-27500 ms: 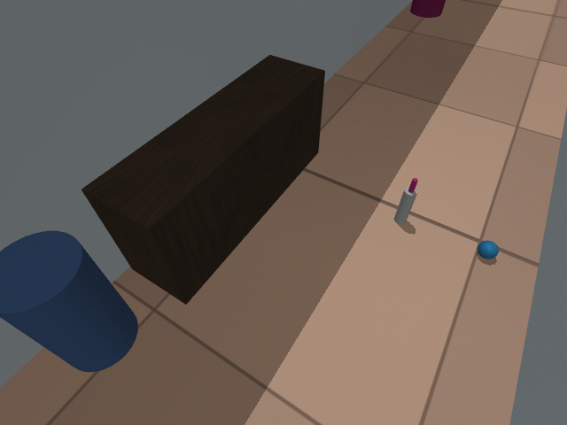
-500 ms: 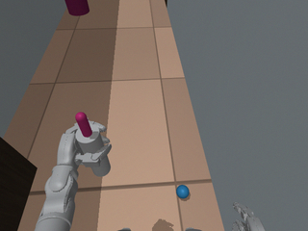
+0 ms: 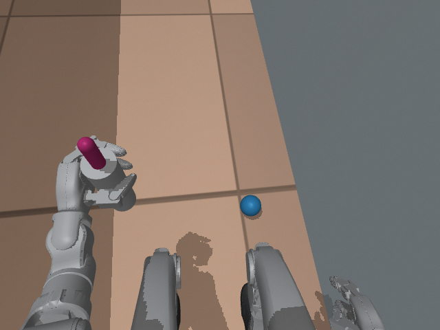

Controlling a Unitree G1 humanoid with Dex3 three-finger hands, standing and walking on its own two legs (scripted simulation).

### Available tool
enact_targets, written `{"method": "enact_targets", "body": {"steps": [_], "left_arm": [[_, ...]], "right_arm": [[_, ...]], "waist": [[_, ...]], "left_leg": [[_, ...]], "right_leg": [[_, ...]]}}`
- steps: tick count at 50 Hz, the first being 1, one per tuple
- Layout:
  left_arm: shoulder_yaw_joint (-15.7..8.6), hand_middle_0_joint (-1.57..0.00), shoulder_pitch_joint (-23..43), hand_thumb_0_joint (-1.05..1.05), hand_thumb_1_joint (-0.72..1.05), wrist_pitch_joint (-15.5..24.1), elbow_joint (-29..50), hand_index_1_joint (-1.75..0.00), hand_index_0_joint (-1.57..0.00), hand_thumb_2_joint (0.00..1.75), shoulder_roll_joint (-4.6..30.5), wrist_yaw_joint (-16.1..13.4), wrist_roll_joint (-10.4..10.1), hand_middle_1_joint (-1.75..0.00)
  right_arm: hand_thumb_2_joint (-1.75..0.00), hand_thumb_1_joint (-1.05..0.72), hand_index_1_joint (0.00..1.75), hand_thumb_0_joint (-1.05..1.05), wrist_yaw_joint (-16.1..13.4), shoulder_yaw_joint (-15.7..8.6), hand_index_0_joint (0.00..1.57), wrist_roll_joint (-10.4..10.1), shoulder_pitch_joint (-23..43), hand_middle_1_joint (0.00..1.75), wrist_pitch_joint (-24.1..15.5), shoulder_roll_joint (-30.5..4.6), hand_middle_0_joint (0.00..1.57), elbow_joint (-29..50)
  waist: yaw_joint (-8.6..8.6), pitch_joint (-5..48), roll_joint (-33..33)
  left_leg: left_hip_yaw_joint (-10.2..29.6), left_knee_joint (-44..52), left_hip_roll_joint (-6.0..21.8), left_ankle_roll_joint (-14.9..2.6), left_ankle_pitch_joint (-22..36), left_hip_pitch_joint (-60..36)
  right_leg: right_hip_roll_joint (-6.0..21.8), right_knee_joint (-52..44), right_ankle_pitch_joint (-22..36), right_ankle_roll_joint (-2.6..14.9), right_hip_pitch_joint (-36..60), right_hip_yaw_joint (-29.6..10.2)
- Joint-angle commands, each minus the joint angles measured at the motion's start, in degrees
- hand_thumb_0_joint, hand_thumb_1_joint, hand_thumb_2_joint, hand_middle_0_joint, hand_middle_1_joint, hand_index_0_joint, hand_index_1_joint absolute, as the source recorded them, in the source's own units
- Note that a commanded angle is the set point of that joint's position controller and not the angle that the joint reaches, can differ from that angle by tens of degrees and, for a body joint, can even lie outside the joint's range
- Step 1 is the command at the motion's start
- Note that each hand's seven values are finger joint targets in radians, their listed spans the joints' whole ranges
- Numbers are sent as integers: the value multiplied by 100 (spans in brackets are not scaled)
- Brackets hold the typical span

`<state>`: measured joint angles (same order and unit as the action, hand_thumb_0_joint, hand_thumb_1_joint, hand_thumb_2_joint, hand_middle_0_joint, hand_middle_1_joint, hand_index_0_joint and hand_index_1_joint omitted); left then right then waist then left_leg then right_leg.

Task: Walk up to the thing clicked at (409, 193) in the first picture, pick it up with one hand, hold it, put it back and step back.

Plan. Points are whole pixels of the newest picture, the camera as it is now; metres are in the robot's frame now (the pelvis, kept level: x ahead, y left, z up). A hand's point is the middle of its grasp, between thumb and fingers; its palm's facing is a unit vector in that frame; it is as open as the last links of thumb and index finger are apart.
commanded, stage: crouch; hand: left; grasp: from the side
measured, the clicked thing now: (108, 177) +0.39 +0.19 -0.03
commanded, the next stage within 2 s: lower in 1.20 s
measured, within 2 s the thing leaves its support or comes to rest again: neither
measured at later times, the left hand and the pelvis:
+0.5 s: hand (135, 202) +0.40 +0.18 -0.22, palm faces +0.05 -1.00 -0.04, open 7.3 cm; pelvis -0.04 +0.00 -0.17, yaw -2 degrees
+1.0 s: hand (140, 206) +0.41 +0.19 -0.30, palm faces +0.03 -1.00 -0.03, open 7.3 cm; pelvis -0.04 +0.00 -0.23, yaw -4 degrees
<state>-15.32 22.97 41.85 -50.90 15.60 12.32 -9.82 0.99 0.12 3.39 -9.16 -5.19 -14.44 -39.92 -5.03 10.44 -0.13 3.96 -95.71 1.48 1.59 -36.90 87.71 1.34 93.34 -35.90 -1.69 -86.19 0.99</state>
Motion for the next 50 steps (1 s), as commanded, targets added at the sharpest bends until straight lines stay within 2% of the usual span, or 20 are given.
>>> {"method": "enact_targets", "body": {"steps": [1, 4, 5, 6, 7, 11, 12, 14, 16, 17, 20, 21, 23, 26, 31, 36, 42, 46, 47, 50], "left_arm": [[-339, -131, 2110, 0, 42, 668, 1359, -135, -131, 121, 1044, -31, -86, -135], [-236, -133, 2333, 0, 42, 641, 1047, -138, -134, 123, 902, 44, -23, -139], [-343, -132, 2490, 0, 42, 655, 946, -138, -133, 123, 1039, 25, 8, -138], [-401, -132, 2707, 0, 40, 697, 846, -137, -133, 121, 1100, 47, 39, -138], [-371, -131, 2794, 0, 41, 727, 779, -136, -132, 121, 1088, 41, 52, -136], [-807, -130, 3027, 0, 40, 903, 670, -136, -131, 122, 1495, -57, 115, -137], [-737, -131, 3065, 0, 42, 935, 710, -137, -132, 123, 1421, -105, 135, -138], [-891, -132, 3142, 0, 43, 997, 808, -139, -133, 126, 1648, -152, 223, -139], [-930, -134, 3360, 0, 40, 1010, 843, -140, -134, 126, 1814, -182, 282, -140], [-1016, -132, 3320, 0, 40, 1009, 833, -139, -132, 126, 1902, -184, 303, -139], [-897, -131, 3510, 0, 39, 941, 884, -137, -131, 124, 1830, -148, 290, -136], [-1035, -130, 3540, 0, 38, 921, 896, -136, -130, 123, 1981, -155, 266, -135], [-942, -129, 3746, 0, 38, 859, 852, -134, -129, 121, 1942, -147, 261, -133], [-750, -128, 3688, 0, 37, 790, 649, -132, -128, 120, 1667, -112, 263, -132], [-807, -128, 3390, 0, 40, 733, 181, -133, -128, 122, 1728, -37, 297, -133], [-1063, -128, 3449, 0, 40, 787, 161, -133, -129, 122, 2071, -111, 345, -133], [-1149, -128, 3472, 0, 46, 852, 516, -134, -129, 124, 2317, -123, 362, -134], [-974, -127, 3513, 0, 43, 868, 739, -132, -127, 122, 2166, -144, 292, -132], [-1047, -128, 3522, 0, 43, 865, 779, -134, -128, 123, 2264, -154, 293, -133], [-825, -128, 3382, 0, 43, 852, 622, -135, -129, 124, 2089, -133, 375, -134]], "right_arm": [[-91, -91, 30, 0, -17, -370, 20, 32, -458, 30, -117, -1025, 20, 415], [-91, -91, 30, 0, 46, -394, 20, 76, -534, 30, -80, -1048, 20, 298], [-91, -91, 30, 0, 76, -381, 20, 83, -479, 30, -76, -1035, 20, 290], [-91, -91, 30, 0, 90, -377, 20, 104, -495, 30, -72, -1039, 20, 225], [-90, -90, 30, 0, 116, -368, 20, 123, -441, 30, -70, -1008, 20, 238], [-91, -90, 30, 0, 193, -292, 20, 196, -379, 30, -46, -1040, 20, 215], [-91, -91, 30, 0, 213, -276, 20, 214, -361, 30, -41, -1040, 20, 233], [-91, -91, 30, 0, 231, -251, 20, 251, -274, 30, -11, -1058, 20, 221], [-91, -91, 30, 0, 237, -236, 20, 267, -274, 30, 20, -1098, 20, 199], [-91, -91, 30, 0, 247, -233, 20, 272, -249, 30, 33, -1113, 20, 201], [-91, -92, 30, 0, 250, -203, 20, 270, -250, 30, 63, -1119, 20, 203], [-91, -92, 30, 0, 241, -213, 20, 271, -263, 30, 72, -1153, 20, 183], [-91, -92, 30, 0, 239, -199, 20, 256, -220, 30, 80, -1194, 20, 165], [-91, -92, 30, 0, 262, -195, 20, 261, -209, 30, 92, -1256, 20, 120], [-91, -91, 30, 0, 295, -128, 20, 293, -276, 30, 119, -1378, 20, 52], [-91, -91, 30, 0, 349, -18, 20, 352, -177, 30, 198, -1452, 20, 79], [-91, -91, 30, 0, 375, 41, 20, 416, -138, 30, 280, -1562, 20, 104], [-91, -92, 30, 0, 394, 103, 20, 466, -150, 30, 305, -1573, 20, 100], [-91, -92, 30, 0, 387, 125, 20, 481, -185, 30, 315, -1598, 20, 87], [-91, -92, 30, 0, 420, 152, 20, 520, -142, 30, 333, -1629, 20, 62]], "waist": [[48, 3700, -698], [-177, 3833, -477], [-140, 3700, -366], [-236, 3709, -401], [-220, 3618, -314], [-91, 3738, -575], [-105, 3728, -674], [-43, 3822, -889], [-133, 3811, -985], [-76, 3813, -1039], [-219, 3932, -1052], [-185, 3961, -991], [-284, 3709, -1106], [-404, 3574, -1080], [-438, 3367, -835], [-354, 3092, -857], [-403, 3231, -1221], [-502, 3401, -1349], [-544, 3401, -1309], [-622, 3108, -1407]], "left_leg": [[-69, 612, -146, -201, 1973, -1964], [-104, 91, -163, -257, 1945, -1412], [-113, 24, -176, -263, 1617, -1105], [-118, -165, -166, -269, 1513, -915], [-158, -279, -186, -280, 1207, -602], [-181, -668, -199, -231, 890, -270], [-192, -691, -202, -205, 785, -181], [-230, -824, -201, -186, 605, -129], [-265, -997, -199, -183, 443, 150], [-289, -1043, -204, -178, 338, 185], [-340, -1320, -206, -202, 299, 454], [-373, -1458, -214, -220, 267, 603], [-356, -1505, -209, -218, 9, 715], [-286, -1708, -206, -206, 5, 820], [-249, -2124, -220, -218, 318, 1126], [-197, -2277, -230, -216, 38, 1489], [-134, -2416, -194, -164, 121, 1393], [-119, -2639, -182, -151, 390, 1371], [-117, -2721, -183, -161, 466, 1417], [-58, -2757, -167, -138, 527, 1433]], "right_leg": [[-189, -485, 1737, 379, 1006, 103], [-184, -105, 1838, 342, 777, 125], [-202, -16, 1566, 354, 587, 127], [-188, 148, 1500, 349, 404, 135], [-196, 168, 1237, 338, 339, 79], [-195, 710, 868, 375, -215, 168], [-201, 830, 769, 390, -301, 207], [-200, 1018, 639, 397, -501, 218], [-202, 1201, 558, 396, -573, 233], [-204, 1273, 482, 399, -689, 241], [-201, 1465, 475, 375, -688, 241], [-195, 1492, 469, 354, -698, 209], [-197, 1632, 270, 364, -1050, 286], [-204, 1873, 313, 373, -1389, 407], [-217, 2192, 594, 347, -1514, 491], [-246, 2403, 348, 350, -1697, 568], [-269, 2645, 449, 366, -1789, 629], [-292, 2747, 741, 356, -1657, 612], [-293, 2743, 840, 336, -1577, 610], [-297, 2843, 880, 349, -1781, 674]]}}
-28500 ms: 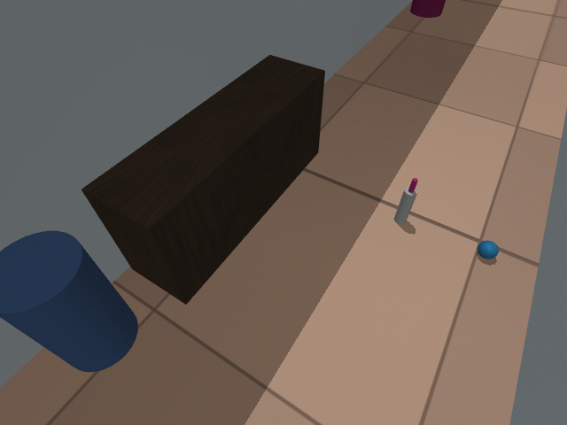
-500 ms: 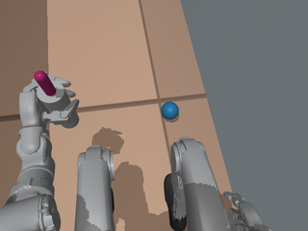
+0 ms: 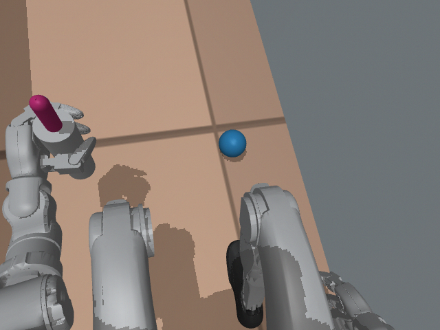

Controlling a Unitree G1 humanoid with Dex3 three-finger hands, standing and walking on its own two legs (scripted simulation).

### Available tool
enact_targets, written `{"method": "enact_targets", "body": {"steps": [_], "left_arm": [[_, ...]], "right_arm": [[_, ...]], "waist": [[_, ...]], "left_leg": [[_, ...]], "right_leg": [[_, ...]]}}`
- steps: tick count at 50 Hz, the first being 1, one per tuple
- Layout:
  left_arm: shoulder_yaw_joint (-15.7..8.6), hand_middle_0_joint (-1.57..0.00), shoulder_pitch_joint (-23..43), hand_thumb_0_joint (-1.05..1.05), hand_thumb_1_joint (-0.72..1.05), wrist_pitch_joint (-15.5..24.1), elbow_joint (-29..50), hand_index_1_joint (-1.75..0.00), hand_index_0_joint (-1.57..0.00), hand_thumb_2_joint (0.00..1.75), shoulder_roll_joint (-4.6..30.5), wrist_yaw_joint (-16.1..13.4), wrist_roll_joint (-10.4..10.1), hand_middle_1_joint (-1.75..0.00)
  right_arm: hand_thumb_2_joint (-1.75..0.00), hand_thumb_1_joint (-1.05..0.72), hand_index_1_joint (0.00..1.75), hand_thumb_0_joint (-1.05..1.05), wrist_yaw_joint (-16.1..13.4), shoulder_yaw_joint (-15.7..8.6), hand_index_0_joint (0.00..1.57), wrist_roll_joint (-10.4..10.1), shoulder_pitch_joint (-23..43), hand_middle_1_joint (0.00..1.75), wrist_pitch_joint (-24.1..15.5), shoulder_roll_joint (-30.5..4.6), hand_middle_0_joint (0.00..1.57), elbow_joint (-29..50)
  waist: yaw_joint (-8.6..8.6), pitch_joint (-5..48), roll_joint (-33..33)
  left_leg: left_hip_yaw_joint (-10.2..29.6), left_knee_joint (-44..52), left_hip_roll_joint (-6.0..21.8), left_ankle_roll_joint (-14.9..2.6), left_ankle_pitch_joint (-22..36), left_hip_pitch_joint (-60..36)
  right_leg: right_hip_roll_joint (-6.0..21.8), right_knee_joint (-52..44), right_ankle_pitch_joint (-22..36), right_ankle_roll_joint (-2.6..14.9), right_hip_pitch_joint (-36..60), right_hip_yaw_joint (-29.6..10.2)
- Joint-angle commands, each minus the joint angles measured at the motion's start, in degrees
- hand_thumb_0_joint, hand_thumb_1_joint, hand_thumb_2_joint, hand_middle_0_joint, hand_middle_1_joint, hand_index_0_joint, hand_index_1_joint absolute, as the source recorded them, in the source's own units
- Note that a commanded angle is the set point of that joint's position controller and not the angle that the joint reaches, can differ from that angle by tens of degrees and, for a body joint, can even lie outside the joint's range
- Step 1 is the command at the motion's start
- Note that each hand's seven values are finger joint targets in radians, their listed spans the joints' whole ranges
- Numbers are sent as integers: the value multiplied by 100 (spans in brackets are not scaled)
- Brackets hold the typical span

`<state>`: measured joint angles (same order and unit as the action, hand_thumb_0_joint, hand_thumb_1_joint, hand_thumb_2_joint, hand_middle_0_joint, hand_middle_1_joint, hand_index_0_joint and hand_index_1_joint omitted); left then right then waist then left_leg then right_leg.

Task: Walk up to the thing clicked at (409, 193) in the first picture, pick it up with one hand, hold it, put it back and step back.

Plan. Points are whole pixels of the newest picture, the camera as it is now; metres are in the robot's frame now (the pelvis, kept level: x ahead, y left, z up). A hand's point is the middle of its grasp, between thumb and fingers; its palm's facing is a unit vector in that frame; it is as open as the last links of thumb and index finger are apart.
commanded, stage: crouch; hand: left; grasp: from the side
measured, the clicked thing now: (65, 142) +0.44 +0.23 -0.08
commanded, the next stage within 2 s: lower in 0.20 s
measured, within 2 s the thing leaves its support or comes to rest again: neither
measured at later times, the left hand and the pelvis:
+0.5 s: hand (80, 149) +0.44 +0.22 -0.12, palm faces +0.08 -1.00 -0.03, open 7.3 cm; pelvis +0.00 +0.01 -0.02, yaw -2 degrees
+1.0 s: hand (86, 151) +0.45 +0.22 -0.17, palm faces +0.09 -1.00 -0.02, open 7.3 cm; pelvis -0.01 +0.01 -0.03, yaw -5 degrees
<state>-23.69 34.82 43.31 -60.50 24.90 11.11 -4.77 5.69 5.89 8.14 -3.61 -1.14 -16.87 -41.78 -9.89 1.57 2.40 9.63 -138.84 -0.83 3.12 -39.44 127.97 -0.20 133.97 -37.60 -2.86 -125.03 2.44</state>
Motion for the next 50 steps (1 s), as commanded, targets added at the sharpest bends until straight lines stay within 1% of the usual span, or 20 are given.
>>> {"method": "enact_targets", "body": {"steps": [1, 6, 7, 8, 13, 17, 20, 21, 23, 27, 28, 29, 34, 38, 40, 43, 45, 47, 49, 50], "left_arm": [[9, -130, 2223, 0, 41, 707, 1580, -135, -130, 123, 1148, -25, -154, -135], [-17, -130, 1971, 0, 39, 698, 1315, -135, -130, 122, 1173, -15, -169, -135], [-70, -131, 1999, 0, 40, 713, 1397, -136, -132, 122, 1229, -14, -179, -136], [-103, -131, 1989, 0, 41, 722, 1430, -136, -131, 123, 1296, -35, -189, -136], [-218, -132, 1882, 0, 42, 773, 1535, -138, -133, 125, 1415, -116, -183, -138], [-108, -137, 2036, 0, 35, 820, 1635, -144, -138, 126, 1440, -182, -98, -144], [-93, -136, 1970, 0, 35, 868, 1036, -142, -136, 124, 1392, -257, -62, -142], [11, -135, 1921, 0, 37, 911, 872, -141, -136, 124, 1312, -238, -58, -142], [-54, -137, 2200, 0, 34, 1029, 965, -143, -138, 123, 1504, -260, -89, -143], [-136, -137, 2096, 0, 40, 1209, 947, -142, -138, 123, 1770, -227, -78, -142], [-61, -136, 2103, 0, 40, 1253, 941, -140, -137, 121, 1720, -212, -67, -141], [-165, -137, 2125, 0, 39, 1277, 918, -141, -138, 122, 1873, -234, -72, -142], [-236, -134, 2206, 0, 39, 1381, 773, -139, -135, 122, 2096, -285, -97, -139], [-316, -134, 1995, 0, 41, 1467, 690, -138, -135, 122, 2151, -301, -96, -139], [-209, -133, 1963, 0, 43, 1477, 567, -137, -134, 122, 2107, -333, -42, -138], [-250, -132, 2029, 0, 39, 1514, 440, -137, -133, 121, 2213, -430, -4, -137], [-189, -134, 1888, 0, 40, 1527, 240, -138, -135, 123, 2075, -445, -15, -139], [-207, -135, 2069, 0, 41, 1578, 199, -139, -136, 123, 2135, -461, -33, -140], [-201, -133, 1989, 0, 42, 1612, 145, -137, -134, 122, 2231, -474, -18, -137], [-103, -132, 2206, 0, 41, 1646, 216, -136, -133, 120, 2274, -461, 1, -136]], "right_arm": [[-91, -93, 30, 0, -46, -416, 20, 41, -692, 30, -76, -1399, 20, 249], [-91, -92, 30, 0, 6, -361, 20, 75, -618, 30, -3, -1470, 20, 284], [-91, -92, 30, 0, 15, -345, 20, 84, -636, 30, 6, -1509, 20, 293], [-91, -92, 30, 0, 20, -330, 20, 95, -599, 30, 15, -1490, 20, 295], [-91, -92, 30, 0, 42, -278, 20, 127, -560, 30, 68, -1538, 20, 326], [-91, -92, 30, 0, 53, -230, 20, 173, -510, 30, 101, -1579, 20, 298], [-91, -92, 30, 0, 72, -145, 20, 211, -501, 30, 137, -1631, 20, 268], [-91, -92, 30, 0, 90, -79, 20, 236, -409, 30, 137, -1634, 20, 272], [-91, -92, 30, 0, 113, -11, 20, 276, -399, 30, 139, -1664, 20, 303], [-90, -92, 30, 0, 142, 119, 20, 371, -304, 30, 135, -1735, 20, 361], [-90, -92, 30, 0, 145, 142, 20, 386, -214, 30, 128, -1759, 20, 387], [-91, -92, 30, 0, 150, 177, 20, 399, -229, 30, 126, -1791, 20, 364], [-91, -92, 30, 0, 149, 344, 20, 482, -111, 30, 156, -1907, 20, 412], [-91, -93, 30, 0, 156, 448, 20, 575, -77, 30, 177, -1982, 20, 433], [-91, -92, 30, 0, 160, 486, 20, 606, -4, 30, 184, -2015, 20, 448], [-91, -92, 30, 0, 179, 556, 20, 653, 32, 30, 211, -2033, 20, 463], [-90, -92, 30, 0, 201, 605, 20, 678, 70, 30, 208, -2087, 20, 509], [-90, -91, 30, 0, 205, 640, 20, 697, 83, 30, 217, -2112, 20, 536], [-90, -91, 30, 0, 215, 684, 20, 719, 140, 30, 225, -2116, 20, 556], [-90, -91, 30, 0, 214, 701, 20, 730, 203, 30, 219, -2138, 20, 570]], "waist": [[-143, 3983, -1617], [-105, 3787, -1449], [-157, 3788, -1517], [-76, 3815, -1497], [-68, 3804, -1587], [-191, 3748, -1804], [-347, 3413, -1540], [-432, 3212, -1472], [-468, 3226, -1408], [-453, 3406, -1608], [-477, 3320, -1699], [-468, 3348, -1817], [-565, 3126, -2024], [-564, 3259, -2179], [-646, 3054, -2209], [-687, 2913, -2166], [-778, 2831, -2099], [-855, 2742, -1965], [-794, 2761, -1997], [-861, 2684, -2034]], "left_leg": [[-605, 1515, 65, -289, 833, -2595], [-558, 1396, 57, -305, 704, -2356], [-516, 1416, 59, -299, 727, -2406], [-551, 1367, 54, -316, 619, -2323], [-498, 1351, 72, -284, 734, -2390], [-447, 1318, 102, -255, 817, -2544], [-381, 1186, 105, -270, 705, -2264], [-369, 1117, 107, -290, 670, -2127], [-355, 1054, 105, -309, 542, -2031], [-311, 995, 127, -276, 631, -2285], [-289, 1019, 138, -255, 613, -2385], [-263, 1030, 145, -232, 646, -2444], [-178, 997, 172, -198, 623, -2409], [-112, 911, 200, -141, 1162, -2765], [-70, 912, 208, -144, 1159, -2688], [-62, 852, 206, -151, 1061, -2517], [14, 867, 218, -144, 1030, -2616], [30, 833, 218, -168, 865, -2493], [39, 829, 211, -165, 823, -2460], [52, 820, 217, -178, 685, -2404]], "right_leg": [[-150, -1200, 1098, 469, 2063, 539], [-161, -1130, 967, 440, 2049, 615], [-152, -1110, 1002, 439, 2057, 645], [-169, -1118, 911, 428, 2091, 629], [-186, -1016, 988, 440, 2083, 684], [-189, -948, 1079, 454, 1961, 704], [-217, -939, 1024, 439, 1913, 768], [-215, -920, 1015, 423, 1902, 786], [-231, -963, 927, 405, 2017, 806], [-256, -893, 978, 398, 2161, 844], [-240, -834, 955, 408, 1971, 872], [-253, -797, 967, 422, 2023, 896], [-258, -742, 1009, 420, 2048, 980], [-263, -639, 1456, 418, 2180, 1009], [-256, -617, 1477, 418, 2116, 1048], [-279, -641, 1427, 412, 2198, 1064], [-284, -630, 1416, 401, 2120, 1146], [-288, -686, 1313, 375, 2158, 1185], [-307, -675, 1273, 378, 2205, 1184], [-312, -682, 1177, 379, 2139, 1202]]}}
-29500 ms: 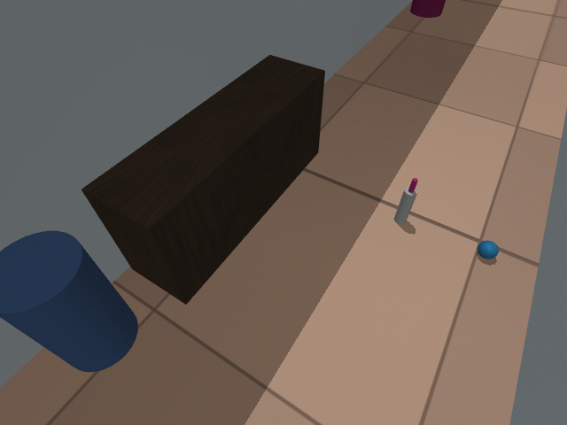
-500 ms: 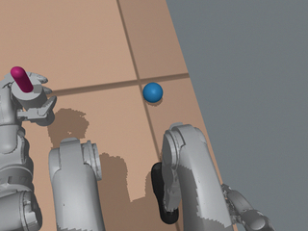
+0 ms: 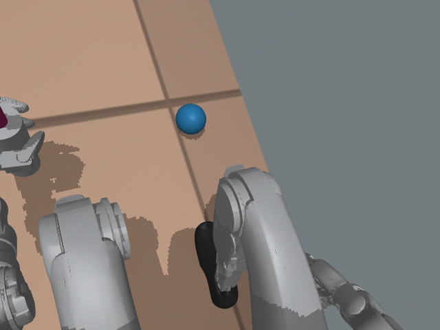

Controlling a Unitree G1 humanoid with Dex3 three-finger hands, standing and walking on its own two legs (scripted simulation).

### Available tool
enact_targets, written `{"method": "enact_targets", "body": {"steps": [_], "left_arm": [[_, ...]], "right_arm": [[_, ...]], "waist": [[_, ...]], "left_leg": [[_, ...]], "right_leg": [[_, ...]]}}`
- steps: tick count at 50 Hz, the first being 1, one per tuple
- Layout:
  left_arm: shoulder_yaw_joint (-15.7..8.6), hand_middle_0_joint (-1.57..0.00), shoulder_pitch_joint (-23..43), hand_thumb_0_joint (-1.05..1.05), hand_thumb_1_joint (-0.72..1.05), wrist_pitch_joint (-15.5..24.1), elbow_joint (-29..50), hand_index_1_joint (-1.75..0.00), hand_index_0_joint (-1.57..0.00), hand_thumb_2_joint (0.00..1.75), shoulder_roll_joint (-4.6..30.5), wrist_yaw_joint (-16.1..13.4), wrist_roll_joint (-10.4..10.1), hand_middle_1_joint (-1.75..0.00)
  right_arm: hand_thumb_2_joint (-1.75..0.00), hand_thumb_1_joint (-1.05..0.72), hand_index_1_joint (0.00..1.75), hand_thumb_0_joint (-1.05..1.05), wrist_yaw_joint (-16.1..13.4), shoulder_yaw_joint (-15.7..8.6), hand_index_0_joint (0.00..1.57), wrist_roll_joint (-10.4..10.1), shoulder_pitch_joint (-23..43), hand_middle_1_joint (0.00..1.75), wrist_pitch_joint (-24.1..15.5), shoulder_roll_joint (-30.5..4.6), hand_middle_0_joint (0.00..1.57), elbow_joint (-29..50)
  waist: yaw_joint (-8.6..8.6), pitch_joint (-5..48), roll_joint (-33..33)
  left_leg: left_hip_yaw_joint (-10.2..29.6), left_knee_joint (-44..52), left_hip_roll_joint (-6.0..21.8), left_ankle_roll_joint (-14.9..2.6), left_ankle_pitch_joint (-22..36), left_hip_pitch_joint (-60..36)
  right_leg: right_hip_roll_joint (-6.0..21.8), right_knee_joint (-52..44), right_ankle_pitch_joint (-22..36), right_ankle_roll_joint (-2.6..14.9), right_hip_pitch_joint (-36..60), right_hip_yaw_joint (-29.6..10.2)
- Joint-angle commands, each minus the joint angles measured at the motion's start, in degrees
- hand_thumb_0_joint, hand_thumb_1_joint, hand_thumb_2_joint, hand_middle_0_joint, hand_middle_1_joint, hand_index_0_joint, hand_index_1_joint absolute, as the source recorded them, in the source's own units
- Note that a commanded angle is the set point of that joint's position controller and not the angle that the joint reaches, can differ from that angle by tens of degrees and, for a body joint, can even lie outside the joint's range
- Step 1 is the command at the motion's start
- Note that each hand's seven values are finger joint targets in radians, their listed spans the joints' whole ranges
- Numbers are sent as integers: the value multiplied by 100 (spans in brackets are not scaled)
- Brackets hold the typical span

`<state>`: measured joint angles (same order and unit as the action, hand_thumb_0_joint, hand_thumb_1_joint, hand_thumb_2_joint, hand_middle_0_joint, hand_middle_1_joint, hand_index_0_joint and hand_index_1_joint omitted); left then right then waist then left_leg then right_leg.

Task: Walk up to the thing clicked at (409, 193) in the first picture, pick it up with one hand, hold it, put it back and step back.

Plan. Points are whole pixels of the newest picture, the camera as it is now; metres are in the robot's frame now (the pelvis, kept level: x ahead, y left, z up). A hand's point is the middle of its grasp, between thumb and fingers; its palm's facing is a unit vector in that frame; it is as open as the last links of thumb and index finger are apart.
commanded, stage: lower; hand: left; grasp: from the side
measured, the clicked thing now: (8, 138) +0.43 +0.25 -0.14
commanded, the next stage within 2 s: loosen in 0.50 s
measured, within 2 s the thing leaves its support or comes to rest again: rests again in 1.14 s
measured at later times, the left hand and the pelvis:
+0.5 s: hand (21, 139) +0.44 +0.24 -0.16, palm faces +0.18 -0.98 -0.02, open 7.3 cm; pelvis +0.00 +0.01 +0.00, yaw -2 degrees
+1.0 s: hand (21, 131) +0.45 +0.24 -0.14, palm faces +0.19 -0.98 +0.01, open 11.1 cm; pelvis -0.01 +0.01 +0.00, yaw -3 degrees
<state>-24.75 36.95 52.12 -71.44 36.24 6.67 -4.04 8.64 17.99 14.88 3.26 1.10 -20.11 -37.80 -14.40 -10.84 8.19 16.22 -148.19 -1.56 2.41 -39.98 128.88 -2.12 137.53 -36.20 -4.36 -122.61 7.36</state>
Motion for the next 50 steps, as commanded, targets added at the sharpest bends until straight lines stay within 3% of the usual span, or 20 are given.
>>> {"method": "enact_targets", "body": {"steps": [1, 2, 4, 6, 7, 15, 19, 24, 25, 30, 31, 37, 42, 47, 50], "left_arm": [[-22, -133, 1882, 0, 43, 767, 1153, -135, -133, 120, 1126, -28, -79, -136], [-14, -133, 1968, 0, 46, 795, 1218, -136, -134, 121, 1136, -29, -85, -137], [-124, -132, 1957, 0, 45, 826, 1192, -135, -133, 121, 1317, -91, -62, -136], [-37, -132, 2043, 0, 45, 872, 1126, -135, -133, 121, 1215, -113, -73, -136], [-128, -133, 2035, 0, 44, 896, 1127, -136, -134, 121, 1284, -146, -77, -136], [-62, -132, 1941, 0, 43, 1007, 897, -134, -132, 120, 1394, -354, 72, -134], [45, -134, 2037, 0, 44, 1048, 929, -135, -134, 121, 1362, -404, 117, -135], [50, -133, 1891, 0, 49, 1103, 979, -134, -134, 121, 1372, -484, 101, -134], [96, -133, 1723, 0, 49, 1100, 934, -134, -133, 122, 1212, -484, 80, -135], [238, -133, 1840, 0, 50, 1116, 813, -134, -133, 122, 1132, -570, 121, -134], [273, -137, 1813, 0, 45, 1134, 807, -129, -138, 114, 1122, -584, 135, -130], [278, -100, 1927, 0, 17, 1215, 904, -81, -101, 66, 1004, -589, -26, -83], [386, -67, 1976, 0, -14, 1212, 713, -48, -67, 35, 1029, -587, 66, -49], [331, -54, 1427, 0, -32, 1059, 58, -35, -53, 23, 1011, -600, 133, -35], [329, -47, 1402, 0, -34, 1053, 133, -28, -46, 18, 1025, -575, 90, -28]], "right_arm": [[-90, -91, 30, 0, -78, -490, 20, 59, -494, 30, -1, -1811, 20, 172], [-90, -91, 30, 0, -79, -457, 20, 71, -496, 30, -7, -1832, 20, 185], [-90, -91, 30, 0, -76, -426, 20, 106, -472, 30, -8, -1837, 20, 180], [-90, -90, 30, 0, -76, -391, 20, 111, -350, 30, -21, -1873, 20, 220], [-90, -90, 30, 0, -75, -367, 20, 136, -392, 30, -18, -1892, 20, 226], [-90, -91, 30, 0, -58, -250, 20, 225, -238, 30, -19, -1897, 20, 256], [-90, -91, 30, 0, -47, -246, 20, 250, -172, 30, -30, -1929, 20, 274], [-90, -90, 30, 0, -20, -215, 20, 274, -206, 30, -59, -1955, 20, 290], [-90, -90, 30, 0, -14, -209, 20, 286, -214, 30, -54, -1964, 20, 275], [-90, -90, 30, 0, 0, -194, 20, 289, -152, 30, -63, -1955, 20, 257], [-90, -91, 30, 0, 10, -185, 20, 299, -148, 30, -61, -1939, 20, 258], [-89, -91, 30, 0, 19, -171, 20, 291, -128, 30, -57, -1954, 20, 292], [-90, -91, 30, 0, 5, -134, 20, 312, -51, 30, -61, -1894, 20, 286], [-90, -90, 30, 0, 7, -69, 20, 298, -30, 30, 17, -1916, 20, 380], [-90, -90, 30, 0, 11, -66, 20, 288, 52, 30, 28, -1920, 20, 446]], "waist": [[-424, 3930, -2481], [-483, 3886, -2506], [-388, 3933, -2568], [-476, 3738, -2636], [-478, 3820, -2664], [-501, 3550, -2663], [-547, 3478, -2639], [-523, 3656, -2700], [-549, 3697, -2726], [-599, 3387, -2600], [-584, 3416, -2600], [-591, 3505, -2616], [-633, 3340, -2588], [-510, 3049, -2271], [-459, 3045, -2197]], "left_leg": [[-608, 1707, 289, -125, 714, -2408], [-572, 1739, 291, -118, 738, -2436], [-596, 1708, 301, -111, 767, -2467], [-521, 1771, 315, -86, 690, -2547], [-506, 1770, 322, -75, 741, -2657], [-485, 1728, 319, -91, 604, -2459], [-444, 1739, 327, -93, 455, -2460], [-387, 1727, 324, -72, 704, -2608], [-357, 1726, 345, -42, 933, -2795], [-338, 1708, 341, -70, 677, -2537], [-339, 1703, 336, -70, 703, -2545], [-254, 1741, 344, -41, 809, -2680], [-321, 1687, 333, -84, 589, -2449], [-286, 1781, 334, -92, 420, -2237], [-297, 1770, 317, -113, 383, -2170]], "right_leg": [[-137, -1053, 1040, 517, 1971, 710], [-128, -1044, 1073, 508, 1977, 740], [-148, -1033, 1078, 506, 2053, 720], [-141, -984, 1011, 522, 1814, 784], [-148, -994, 1062, 514, 1903, 796], [-191, -1010, 998, 510, 1916, 845], [-198, -1020, 907, 511, 1820, 893], [-220, -971, 1122, 500, 1962, 913], [-211, -921, 1317, 489, 1996, 930], [-229, -981, 1135, 487, 1886, 948], [-232, -984, 1157, 484, 1903, 954], [-244, -930, 1240, 483, 1893, 989], [-266, -1002, 1092, 477, 1890, 969], [-282, -1067, 889, 485, 1839, 1050], [-305, -1078, 862, 492, 1843, 1049]]}}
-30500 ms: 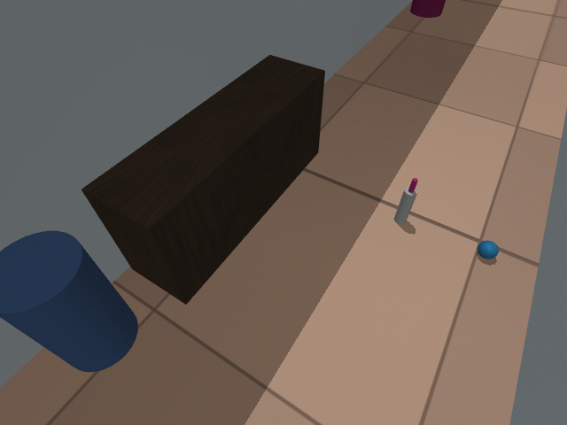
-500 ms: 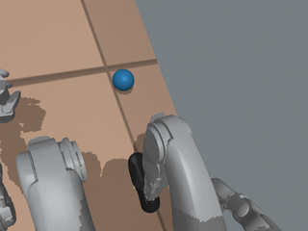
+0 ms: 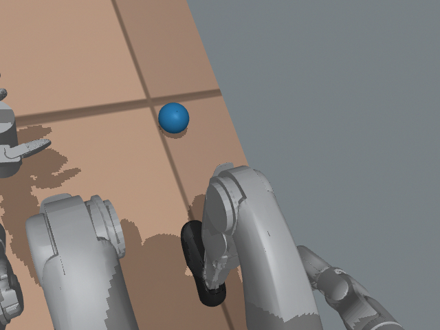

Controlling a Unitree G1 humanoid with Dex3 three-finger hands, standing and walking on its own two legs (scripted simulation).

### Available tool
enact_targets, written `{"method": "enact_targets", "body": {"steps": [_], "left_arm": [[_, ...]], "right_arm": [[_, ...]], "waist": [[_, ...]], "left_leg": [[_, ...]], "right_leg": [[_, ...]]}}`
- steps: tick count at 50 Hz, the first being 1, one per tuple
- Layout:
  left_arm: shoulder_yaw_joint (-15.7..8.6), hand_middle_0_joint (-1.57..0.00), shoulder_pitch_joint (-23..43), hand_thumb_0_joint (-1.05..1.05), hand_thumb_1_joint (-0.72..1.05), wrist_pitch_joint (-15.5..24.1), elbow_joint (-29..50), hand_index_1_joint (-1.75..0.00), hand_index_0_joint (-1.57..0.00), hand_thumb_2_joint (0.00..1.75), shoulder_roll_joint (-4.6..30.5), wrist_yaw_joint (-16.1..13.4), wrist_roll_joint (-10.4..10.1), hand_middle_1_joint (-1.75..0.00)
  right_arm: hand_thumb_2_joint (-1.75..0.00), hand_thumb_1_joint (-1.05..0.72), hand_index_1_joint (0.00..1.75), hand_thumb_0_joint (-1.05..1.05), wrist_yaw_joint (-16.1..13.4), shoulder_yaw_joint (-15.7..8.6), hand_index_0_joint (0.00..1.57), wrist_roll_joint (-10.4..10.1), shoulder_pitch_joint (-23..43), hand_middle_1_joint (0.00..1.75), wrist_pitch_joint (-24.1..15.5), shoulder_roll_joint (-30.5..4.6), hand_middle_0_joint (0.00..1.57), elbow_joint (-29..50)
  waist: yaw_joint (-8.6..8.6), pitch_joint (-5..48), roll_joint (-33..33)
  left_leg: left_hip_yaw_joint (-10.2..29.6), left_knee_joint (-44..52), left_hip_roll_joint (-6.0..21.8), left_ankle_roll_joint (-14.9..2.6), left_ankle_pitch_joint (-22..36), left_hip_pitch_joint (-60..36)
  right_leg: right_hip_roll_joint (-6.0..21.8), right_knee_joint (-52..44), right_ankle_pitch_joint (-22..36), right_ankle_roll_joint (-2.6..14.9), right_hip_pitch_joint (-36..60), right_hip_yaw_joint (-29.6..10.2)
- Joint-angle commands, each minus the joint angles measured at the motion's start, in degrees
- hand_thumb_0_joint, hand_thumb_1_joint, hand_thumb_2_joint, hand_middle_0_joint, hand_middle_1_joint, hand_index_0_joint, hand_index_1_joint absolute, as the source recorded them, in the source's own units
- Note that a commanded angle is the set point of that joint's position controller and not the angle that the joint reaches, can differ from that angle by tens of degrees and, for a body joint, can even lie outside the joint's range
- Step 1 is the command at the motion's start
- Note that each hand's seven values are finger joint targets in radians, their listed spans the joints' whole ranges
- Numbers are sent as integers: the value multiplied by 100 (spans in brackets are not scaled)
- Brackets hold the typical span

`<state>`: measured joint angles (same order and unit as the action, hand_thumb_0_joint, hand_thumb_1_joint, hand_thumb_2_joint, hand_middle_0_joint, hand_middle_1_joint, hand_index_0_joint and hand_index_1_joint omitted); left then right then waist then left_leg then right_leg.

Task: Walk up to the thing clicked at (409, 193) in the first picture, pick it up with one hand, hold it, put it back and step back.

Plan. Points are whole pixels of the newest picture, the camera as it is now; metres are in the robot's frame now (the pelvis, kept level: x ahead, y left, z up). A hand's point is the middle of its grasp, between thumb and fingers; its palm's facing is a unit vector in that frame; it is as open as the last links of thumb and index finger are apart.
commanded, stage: open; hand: left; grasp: from the side
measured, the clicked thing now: out of the picture +0.44 +0.26 -0.16
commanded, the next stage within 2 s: withdraw in 0.06 s
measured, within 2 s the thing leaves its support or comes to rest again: rests again in 0.14 s
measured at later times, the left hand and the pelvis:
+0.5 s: hand out of the picture +0.42 +0.32 -0.08, palm faces +0.31 -0.95 -0.05, open 16.9 cm; pelvis +0.00 +0.00 +0.01, yaw +1 degrees
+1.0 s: hand out of the picture +0.35 +0.39 +0.05, palm faces +0.34 -0.82 -0.46, open 17.5 cm; pelvis +0.01 -0.01 +0.10, yaw +8 degrees
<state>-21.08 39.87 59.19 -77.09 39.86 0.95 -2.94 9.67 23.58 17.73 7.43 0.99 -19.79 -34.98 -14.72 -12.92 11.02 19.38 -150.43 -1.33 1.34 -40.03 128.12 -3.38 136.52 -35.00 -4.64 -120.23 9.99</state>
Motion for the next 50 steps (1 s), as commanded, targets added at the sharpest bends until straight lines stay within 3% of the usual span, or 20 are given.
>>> {"method": "enact_targets", "body": {"steps": [1, 10, 15, 19, 22, 27, 30, 31, 32, 33, 34, 35, 36, 37, 39, 40, 41, 44, 47, 50], "left_arm": [[-95, -46, 1125, 0, -35, 360, 710, -27, -45, 17, 715, 1, -20, -27], [15, -15, 1335, 0, -39, 441, 1119, -5, -14, 7, 659, 37, -63, -5], [-516, -8, 1267, 0, -46, 376, 2012, 0, -7, 4, 1349, 129, -22, 0], [-869, -8, 868, 0, -46, 25, 2958, 0, -7, 3, 1574, 298, -150, 0], [-596, -9, 896, 0, -47, -447, 2956, -1, -8, 5, 1192, 545, -227, 0], [127, -6, 717, 0, -52, -1199, 2079, 0, -7, 3, 408, 1144, -400, 0], [-45, -5, 1448, 0, -48, -1347, 2907, -1, -4, 8, 661, 1336, -527, -1], [-400, -7, 1239, 0, -53, -1645, 3172, -3, -5, 6, 1685, 994, 421, -2], [-357, -7, 868, 0, -52, -1930, 2745, -3, -5, 7, 1337, 867, 409, -2], [-462, -7, 658, 0, -53, -2103, 2707, -4, -5, 8, 1278, 826, 401, -3], [-268, -7, 725, 0, -56, -2257, 2523, -5, -5, 9, 994, 802, 432, -3], [-197, -8, 908, 0, -58, -2356, 2676, -6, -6, 9, 816, 784, 462, -4], [-567, -9, 1186, 0, -59, -2442, 3072, -7, -6, 10, 1447, 691, 554, -5], [-998, -9, 1220, 0, -59, -2585, 3387, -6, -7, 9, 2135, 584, 625, -4], [-1154, -6, 1162, 0, -52, -2900, 3624, -7, -6, 8, 2478, 479, 749, -7], [-981, -5, 945, 0, -59, -3044, 3574, -5, -5, 3, 2134, 466, 767, -5], [-1041, -5, 803, 0, -57, -3181, 3658, -5, -5, 5, 2067, 414, 768, -5], [-701, -6, 168, 0, -53, -3659, 3543, -6, -6, 7, 1282, 306, 804, -6], [-70, -5, -400, 0, -58, -4130, 3807, -5, -5, 4, 363, 235, 739, -5], [249, -5, -839, 0, -61, -4556, 4604, -5, -5, 2, -1, 103, 647, -4]], "right_arm": [[-90, -90, 30, 0, -88, -626, 20, 8, -382, 30, 43, -1961, 20, 178], [-90, -89, 30, 0, -97, -637, 20, 13, -400, 30, 6, -1967, 20, 162], [-90, -89, 30, 0, -143, -765, 20, -27, -485, 30, 98, -1959, 20, 195], [-90, -90, 30, 0, -201, -988, 20, -179, -610, 30, 179, -1915, 20, 323], [-90, -90, 30, 0, -278, -1187, 20, -374, -730, 30, 213, -1869, 20, 325], [-89, -87, 30, 0, -357, -1322, 20, -662, -1119, 30, 244, -1677, 20, 145], [-90, -87, 30, 0, -398, -1545, 20, -780, -1242, 30, 232, -1748, 20, 225], [-91, -93, 30, 0, -434, -1676, 20, -964, -1288, 30, 342, -1389, 20, 221], [-91, -93, 30, 0, -441, -1794, 20, -1050, -1264, 30, 424, -1429, 20, 434], [-91, -93, 30, 0, -452, -1949, 20, -1116, -1421, 30, 504, -1521, 20, 330], [-92, -93, 30, 0, -448, -1970, 20, -1176, -1399, 30, 555, -1444, 20, 352], [-92, -95, 30, 0, -461, -1956, 20, -1203, -1361, 30, 573, -1299, 20, 350], [-92, -96, 30, 0, -505, -1983, 20, -1260, -1534, 30, 607, -1255, 20, 213], [-93, -98, 30, 0, -557, -2028, 20, -1315, -1599, 30, 669, -1230, 20, 235], [-90, -90, 30, 0, -604, -2141, 20, -1386, -1701, 30, 790, -1154, 20, 362], [-90, -90, 30, 0, -638, -2193, 20, -1415, -1681, 30, 831, -1090, 20, 391], [-90, -90, 30, 0, -669, -2260, 20, -1467, -1708, 30, 843, -1046, 20, 438], [-90, -89, 30, 0, -775, -2477, 20, -1590, -1781, 30, 828, -917, 20, 565], [-90, -89, 30, 0, -805, -2581, 20, -1685, -1790, 30, 781, -813, 20, 665], [-90, -89, 30, 0, -868, -2703, 20, -1818, -1852, 30, 727, -777, 20, 770]], "waist": [[-437, 3276, -2505], [-547, 3333, -2779], [-131, 3825, -3372], [170, 4455, -3797], [37, 4291, -3678], [-194, 3474, -2607], [-29, 3942, -2616], [736, 5043, -3335], [601, 5195, -3511], [630, 5059, -3407], [510, 4820, -3201], [540, 4714, -3049], [634, 4879, -3243], [897, 5254, -3356], [993, 5465, -3239], [898, 5441, -3072], [950, 5547, -2984], [948, 5565, -2518], [844, 5383, -2031], [963, 5459, -1808]], "left_leg": [[-589, 2026, 297, 6, 379, -2113], [-522, 2026, 348, 35, 548, -2376], [-585, 2214, 383, 94, 736, -2795], [-698, 2476, 374, 112, 829, -3045], [-745, 2582, 360, 74, 698, -2841], [-840, 2498, 290, -127, 112, -1931], [-824, 2577, 265, -134, 138, -2235], [-981, 3080, 273, -34, 522, -3301], [-947, 3262, 318, -4, 553, -3441], [-919, 3406, 341, 7, 509, -3444], [-926, 3448, 325, -14, 299, -3228], [-1027, 3362, 301, -43, 311, -3060], [-1085, 3385, 288, -55, 467, -3086], [-1200, 3388, 268, -78, 646, -3153], [-1365, 3463, 243, -128, 733, -3105], [-1377, 3540, 245, -144, 760, -3141], [-1415, 3658, 228, -159, 751, -3194], [-1430, 4080, 220, -210, 432, -3355], [-1445, 4397, 213, -262, 58, -3361], [-1462, 4841, 230, -264, -104, -3767]], "right_leg": [[-174, -958, 727, 515, 1606, 805], [-187, -891, 921, 524, 1540, 790], [-135, -805, 934, 573, 1596, 686], [-79, -839, 977, 615, 1713, 526], [-45, -908, 914, 628, 1340, 472], [-54, -1240, 489, 585, 982, 431], [-6, -1270, 454, 600, 993, 375], [64, -1453, 456, 645, 1197, 197], [56, -1436, 417, 657, 1130, 172], [89, -1418, 362, 675, 974, 165], [79, -1469, 230, 681, 807, 154], [62, -1542, 229, 688, 798, 84], [83, -1541, 318, 698, 882, 15], [81, -1608, 413, 705, 1125, -95], [93, -1763, 430, 715, 1367, -245], [96, -1848, 470, 702, 1431, -273], [106, -1937, 445, 714, 1497, -322], [118, -2422, 214, 700, 1595, -363], [118, -2963, -130, 657, 1802, -365], [148, -3496, -268, 631, 2205, -450]]}}
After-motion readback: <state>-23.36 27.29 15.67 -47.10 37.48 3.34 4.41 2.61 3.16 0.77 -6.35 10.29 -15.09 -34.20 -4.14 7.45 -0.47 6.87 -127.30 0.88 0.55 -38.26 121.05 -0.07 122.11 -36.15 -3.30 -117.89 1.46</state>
